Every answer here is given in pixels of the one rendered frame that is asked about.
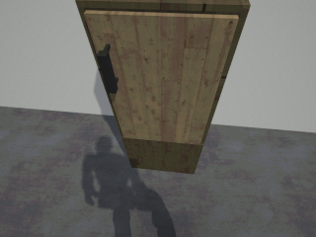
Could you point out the cupboard door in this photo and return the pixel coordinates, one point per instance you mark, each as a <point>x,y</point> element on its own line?
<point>168,66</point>

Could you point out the handle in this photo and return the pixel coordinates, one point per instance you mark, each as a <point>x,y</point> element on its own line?
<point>108,73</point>

